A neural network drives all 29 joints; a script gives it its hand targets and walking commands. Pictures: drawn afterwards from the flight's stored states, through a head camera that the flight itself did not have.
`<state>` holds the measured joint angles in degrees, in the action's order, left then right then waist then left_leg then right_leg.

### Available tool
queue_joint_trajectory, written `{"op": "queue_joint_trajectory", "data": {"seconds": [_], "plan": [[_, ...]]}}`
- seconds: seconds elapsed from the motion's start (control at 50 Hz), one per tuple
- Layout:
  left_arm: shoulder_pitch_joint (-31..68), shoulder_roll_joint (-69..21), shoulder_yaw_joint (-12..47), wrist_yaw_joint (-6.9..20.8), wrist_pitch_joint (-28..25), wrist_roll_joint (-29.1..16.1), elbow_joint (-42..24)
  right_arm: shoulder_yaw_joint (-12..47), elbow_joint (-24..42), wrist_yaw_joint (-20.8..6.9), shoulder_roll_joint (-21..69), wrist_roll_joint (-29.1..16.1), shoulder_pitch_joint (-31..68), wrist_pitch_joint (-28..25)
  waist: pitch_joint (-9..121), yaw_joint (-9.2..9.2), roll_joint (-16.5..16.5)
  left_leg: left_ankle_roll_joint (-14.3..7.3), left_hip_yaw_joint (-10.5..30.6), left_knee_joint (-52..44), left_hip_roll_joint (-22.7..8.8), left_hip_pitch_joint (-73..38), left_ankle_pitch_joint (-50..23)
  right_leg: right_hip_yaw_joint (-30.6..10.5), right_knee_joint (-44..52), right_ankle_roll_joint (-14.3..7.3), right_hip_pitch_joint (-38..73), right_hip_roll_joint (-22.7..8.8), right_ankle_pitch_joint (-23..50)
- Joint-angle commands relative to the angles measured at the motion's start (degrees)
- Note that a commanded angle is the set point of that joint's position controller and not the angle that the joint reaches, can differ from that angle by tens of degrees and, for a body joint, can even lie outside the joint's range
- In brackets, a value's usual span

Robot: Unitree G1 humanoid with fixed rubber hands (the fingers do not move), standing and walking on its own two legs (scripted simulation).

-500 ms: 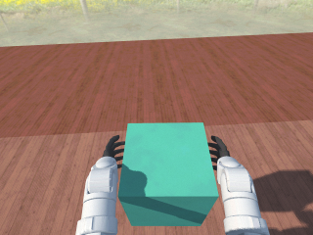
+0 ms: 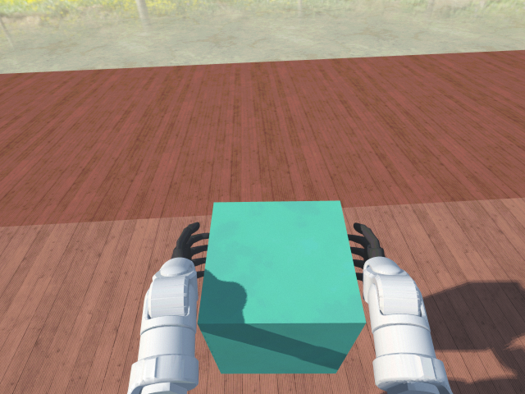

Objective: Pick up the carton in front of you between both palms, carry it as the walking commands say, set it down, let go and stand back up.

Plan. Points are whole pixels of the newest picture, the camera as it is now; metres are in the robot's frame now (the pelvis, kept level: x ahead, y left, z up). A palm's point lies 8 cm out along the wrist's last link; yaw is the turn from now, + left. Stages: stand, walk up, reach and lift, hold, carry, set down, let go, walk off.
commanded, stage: hold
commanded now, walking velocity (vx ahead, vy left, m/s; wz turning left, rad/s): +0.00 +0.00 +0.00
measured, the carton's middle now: (277, 291) +0.29 +0.00 -0.02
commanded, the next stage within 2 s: carry in 0.16 s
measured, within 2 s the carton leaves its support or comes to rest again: neither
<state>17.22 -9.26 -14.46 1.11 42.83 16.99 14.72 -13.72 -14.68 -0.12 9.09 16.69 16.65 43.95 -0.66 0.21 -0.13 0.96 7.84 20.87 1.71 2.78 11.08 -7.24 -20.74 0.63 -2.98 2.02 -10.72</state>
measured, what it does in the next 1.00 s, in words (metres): walks ahead: left foot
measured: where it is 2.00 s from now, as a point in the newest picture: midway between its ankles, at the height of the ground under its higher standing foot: (274, 237)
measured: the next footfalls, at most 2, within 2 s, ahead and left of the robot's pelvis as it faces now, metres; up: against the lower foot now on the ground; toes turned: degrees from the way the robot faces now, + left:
left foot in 0.70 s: +0.24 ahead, +0.10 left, +0.00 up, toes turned +9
right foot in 1.10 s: +0.61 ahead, -0.08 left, +0.00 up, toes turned -10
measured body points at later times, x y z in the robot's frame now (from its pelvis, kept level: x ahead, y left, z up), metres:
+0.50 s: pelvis +0.08 +0.01 -0.02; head +0.04 +0.01 +0.43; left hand +0.37 +0.17 +0.06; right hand +0.37 -0.14 +0.06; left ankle +0.01 +0.14 -0.75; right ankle +0.04 -0.11 -0.74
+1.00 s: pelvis +0.35 +0.02 -0.01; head +0.35 +0.03 +0.44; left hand +0.64 +0.15 +0.08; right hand +0.62 -0.15 +0.08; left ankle +0.20 +0.10 -0.75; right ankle +0.45 -0.10 -0.71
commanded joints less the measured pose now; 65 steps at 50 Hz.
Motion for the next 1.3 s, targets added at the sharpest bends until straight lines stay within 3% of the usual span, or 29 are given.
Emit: {"op": "queue_joint_trajectory", "data": {"seconds": [0.0, 0.12, 0.14, 0.2, 0.28, 0.34, 0.4, 0.44, 0.5, 0.52, 0.54, 0.56, 0.6, 0.64, 0.68, 0.7, 0.72, 0.74, 0.78, 0.8, 0.84, 1.0, 1.06, 1.08, 1.1, 1.12, 1.14, 1.2, 1.28], "plan": [[26.36, -52.40, 31.14, 13.45, -0.96, -15.15, -0.26, 31.48, 2.89, -13.80, 52.56, -16.04, 29.53, -2.23, 12.83, 0.00, 0.11, 0.03, -4.36, -3.28, 3.79, -1.62, -8.24, 3.79, 3.27, 0.49, 3.09, 3.46, 7.87], [24.68, -52.28, 31.58, 13.20, -0.76, -15.44, -1.51, 31.84, 4.18, -13.68, 52.10, -16.28, 27.89, -2.12, 12.99, 0.00, -0.04, 0.16, -4.18, -3.40, 3.84, -2.26, -10.41, 3.69, 3.34, 0.47, 3.57, 3.63, 9.88], [25.59, -52.48, 32.35, 13.06, -0.65, -16.03, -2.26, 32.58, 5.11, -13.63, 51.94, -16.87, 29.17, -2.02, 13.01, -0.10, 0.58, -0.58, -2.59, 1.73, -6.26, 5.26, -3.10, 1.87, -2.01, -0.36, -3.54, -6.48, 1.85], [25.94, -52.50, 35.10, 12.42, -0.07, -18.00, -5.57, 34.98, 8.46, -13.08, 52.24, -18.66, 29.84, -1.43, 11.96, -0.10, 0.89, -1.50, -0.91, -0.10, -4.70, 12.19, 27.56, -0.62, 1.39, -1.52, -10.55, -5.75, -29.26], [25.17, -51.24, 40.84, 10.69, 3.14, -21.66, -13.00, 41.06, 14.83, -11.91, 51.12, -22.91, 29.91, 1.82, 16.13, 0.24, 3.43, -1.10, -5.75, 7.49, -4.19, 14.08, 15.82, -1.47, 0.49, -3.66, -9.23, -8.60, -21.52], [24.84, -48.76, 44.55, 9.43, 8.04, -24.63, -18.57, 44.73, 19.89, -10.99, 49.32, -26.05, 29.51, 6.78, 16.18, 0.21, 4.22, -1.45, -7.02, 7.45, -4.51, 16.03, 18.47, -2.85, 0.28, -5.03, -10.49, -10.58, -25.85], [25.14, -46.76, 47.05, 8.46, 13.80, -27.55, -22.24, 46.05, 22.04, -10.08, 46.58, -28.59, 27.69, 12.22, 14.11, -0.65, -8.01, -5.26, 3.96, -0.64, -12.32, 6.56, 19.17, 7.84, -15.09, -1.64, -22.91, -5.70, -16.02], [25.36, -47.44, 49.06, 8.52, 17.11, -30.93, -25.18, 45.86, 24.08, -8.84, 45.85, -28.84, 23.94, 15.06, 12.47, -0.99, -13.80, -9.95, 12.30, -2.19, -17.60, -1.24, 3.09, 14.33, -16.95, 0.31, -31.35, -3.10, -15.68], [22.80, -49.64, 49.89, 8.87, 20.20, -34.47, -28.18, 47.34, 31.77, -7.58, 46.68, -30.42, 23.16, 18.79, 18.21, -0.04, -5.64, -6.19, -3.03, 9.38, -12.64, 5.85, -9.03, 14.50, -3.72, -1.00, -12.12, -3.64, -9.12], [20.32, -49.57, 49.26, 8.61, 20.94, -33.99, -28.44, 48.35, 34.54, -7.77, 47.02, -31.65, 24.87, 20.04, 19.57, 0.97, 2.10, -2.83, -11.54, 20.80, -8.05, 14.92, -15.97, 7.32, -2.55, -3.81, -0.80, -7.29, -1.47], [17.11, -48.46, 48.54, 8.19, 21.57, -32.96, -28.98, 48.88, 35.92, -8.13, 47.58, -32.94, 24.67, 21.23, 21.37, 1.85, 14.32, 0.06, -16.90, 33.39, -4.56, 30.39, -10.46, -4.09, -3.42, -8.01, 12.85, -15.55, 17.40], [15.58, -48.04, 48.19, 7.73, 22.28, -32.12, -30.22, 49.10, 36.51, -8.70, 48.21, -33.75, 23.66, 21.87, 18.82, 2.07, 19.98, 0.67, -17.26, 33.73, -1.16, 44.56, 16.48, -11.83, -0.42, -11.46, 21.38, -20.94, 31.67], [16.76, -50.28, 49.11, 7.11, 23.63, -32.46, -35.01, 49.09, 38.02, -9.41, 48.78, -34.70, 23.11, 22.80, 15.49, 2.98, 8.36, -0.97, -14.30, 25.93, -3.47, 50.00, 27.71, -11.50, -0.98, -12.93, 24.37, -22.78, 31.68], [16.96, -50.25, 49.62, 7.14, 24.65, -33.38, -39.18, 48.62, 38.52, -9.32, 49.06, -34.42, 18.53, 23.47, 17.47, 1.84, 7.65, -1.58, -16.39, 12.85, -2.46, 37.80, 14.41, -2.72, -0.92, -8.23, 18.43, -20.30, 25.01], [17.53, -48.60, 50.31, 7.41, 25.67, -34.65, -41.23, 47.80, 39.15, -8.69, 49.06, -34.29, 17.36, 23.88, 22.81, -0.77, 6.76, -2.38, -22.23, 1.46, 1.48, 3.20, -0.92, 12.45, -9.38, -3.15, -1.78, -13.93, 20.92], [17.81, -47.12, 50.44, 7.68, 26.18, -35.21, -42.20, 46.98, 38.89, -8.28, 48.03, -33.53, 15.59, 24.12, 26.42, -1.95, 1.22, -3.23, -15.45, 1.64, -3.57, -14.35, 2.34, 16.70, -19.26, -0.96, -14.92, -11.28, 11.41], [21.19, -45.65, 50.59, 8.32, 27.12, -36.53, -44.17, 45.75, 38.09, -7.64, 47.08, -31.80, 15.56, 24.24, 24.69, -2.50, -15.91, -7.36, 15.15, -7.74, -19.73, -17.28, 3.35, 19.73, -35.18, 1.82, -27.97, -4.12, -4.71], [23.16, -45.26, 51.26, 8.79, 27.83, -37.10, -43.53, 45.38, 38.71, -7.25, 46.74, -31.11, 17.34, 24.67, 21.84, -2.21, -16.22, -14.57, 23.62, -7.88, -25.14, -19.63, -7.90, 12.51, -43.05, 0.44, -37.91, -2.70, -18.13], [21.18, -45.53, 50.21, 9.17, 28.34, -37.18, -40.05, 46.31, 40.24, -7.04, 47.02, -32.24, 19.80, 25.89, 19.52, -1.89, -4.92, -15.56, 14.88, -4.30, -24.80, -18.25, -18.58, 8.66, -48.79, -2.10, -43.54, -7.78, -17.22], [19.85, -46.16, 49.56, 9.08, 28.42, -36.49, -38.30, 46.77, 40.22, -7.17, 47.42, -32.77, 20.52, 26.28, 19.33, -1.59, -1.14, -13.05, 10.25, -5.15, -23.10, -17.53, -18.58, 8.47, -45.52, -2.39, -43.72, -8.84, -13.87], [17.20, -47.56, 48.26, 8.53, 28.20, -34.57, -35.59, 47.84, 39.87, -7.83, 48.30, -34.29, 21.29, 26.70, 17.89, -1.54, -2.86, -9.18, 1.82, -6.95, -19.63, -16.43, -22.70, 11.26, -36.50, -1.73, -41.96, -7.85, -9.21], [13.02, -51.06, 47.69, 6.79, 26.29, -29.62, -34.33, 48.78, 37.49, -10.96, 49.24, -35.75, 18.68, 25.86, 11.21, -1.36, -10.30, -6.42, -14.08, -7.63, -14.02, -4.97, -36.03, 21.81, -10.07, -2.10, -24.05, -1.79, 7.79], [12.97, -51.17, 48.20, 7.25, 25.88, -30.50, -35.17, 48.78, 38.41, -11.10, 48.93, -35.38, 18.58, 25.54, 17.51, 0.26, -9.76, -3.50, -20.83, 8.30, -12.07, -0.74, -42.66, 25.27, -6.86, -3.10, -3.61, 1.62, 7.80], [13.18, -51.35, 48.35, 7.57, 25.79, -30.88, -35.46, 48.70, 38.60, -11.14, 48.56, -35.07, 19.06, 25.37, 20.41, 1.29, -7.17, -2.62, -21.20, 18.67, -10.77, 4.61, -33.56, 22.99, -6.70, -2.87, 5.48, -0.93, 3.01], [13.21, -50.85, 48.36, 7.86, 25.83, -30.91, -35.11, 48.77, 38.48, -11.22, 48.35, -34.74, 19.45, 25.35, 22.96, 1.94, 0.99, -1.38, -20.21, 33.09, -7.99, 12.93, -18.56, 3.99, -2.09, -5.17, 11.29, -12.74, -12.06], [13.53, -51.12, 48.17, 8.32, 25.22, -30.87, -33.40, 49.47, 39.66, -11.13, 48.83, -34.64, 19.92, 25.50, 25.45, 1.14, 16.48, 0.15, -15.42, 48.41, 0.49, 28.18, 11.73, -23.71, 8.65, -13.96, 18.60, -26.05, -16.75], [13.77, -52.51, 49.07, 8.68, 25.09, -32.58, -34.20, 49.31, 38.47, -10.99, 49.01, -34.23, 19.80, 25.04, 23.62, 0.88, 11.11, -1.74, -9.03, 54.94, -2.61, 32.17, 14.44, -22.85, 10.49, -14.78, 16.46, -27.38, -11.83], [16.66, -56.16, 51.20, 9.29, 23.90, -34.72, -36.68, 49.48, 37.73, -10.64, 53.54, -34.00, 18.45, 23.16, 21.69, 0.35, 0.84, -3.43, -7.41, 48.81, -9.11, 31.61, 6.41, -7.43, 9.02, -9.78, 6.44, -22.31, 1.69], [13.96, -55.68, 52.13, 10.30, 23.04, -35.97, -37.31, 49.63, 36.19, -9.33, 55.49, -31.70, 12.89, 21.08, 21.53, 0.48, 4.76, -1.84, -11.41, 37.25, -8.34, 30.16, 3.08, 3.23, 10.99, -8.34, 4.82, -19.25, 4.42]]}}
